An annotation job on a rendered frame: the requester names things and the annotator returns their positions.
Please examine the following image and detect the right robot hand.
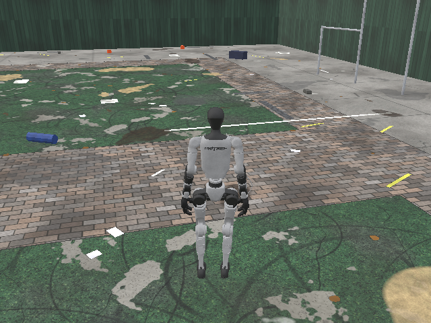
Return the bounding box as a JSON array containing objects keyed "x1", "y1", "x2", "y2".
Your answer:
[{"x1": 233, "y1": 197, "x2": 249, "y2": 216}]

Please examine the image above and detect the robot right thigh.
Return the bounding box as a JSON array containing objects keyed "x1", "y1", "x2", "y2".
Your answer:
[{"x1": 222, "y1": 188, "x2": 238, "y2": 237}]

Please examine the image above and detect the right robot upper arm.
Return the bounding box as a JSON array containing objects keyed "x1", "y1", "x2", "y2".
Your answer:
[{"x1": 230, "y1": 136, "x2": 244, "y2": 174}]

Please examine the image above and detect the left robot hand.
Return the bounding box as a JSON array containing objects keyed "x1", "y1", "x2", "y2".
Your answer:
[{"x1": 181, "y1": 197, "x2": 197, "y2": 215}]

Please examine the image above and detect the right robot forearm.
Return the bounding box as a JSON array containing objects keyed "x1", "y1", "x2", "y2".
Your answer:
[{"x1": 236, "y1": 164, "x2": 248, "y2": 199}]

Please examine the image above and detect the left robot upper arm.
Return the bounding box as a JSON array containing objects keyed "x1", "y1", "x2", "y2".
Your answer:
[{"x1": 187, "y1": 136, "x2": 201, "y2": 174}]

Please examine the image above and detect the left robot forearm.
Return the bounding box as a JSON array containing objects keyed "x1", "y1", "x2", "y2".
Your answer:
[{"x1": 182, "y1": 165, "x2": 194, "y2": 199}]

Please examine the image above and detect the robot torso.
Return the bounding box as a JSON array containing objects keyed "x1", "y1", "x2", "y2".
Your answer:
[{"x1": 200, "y1": 133, "x2": 231, "y2": 202}]

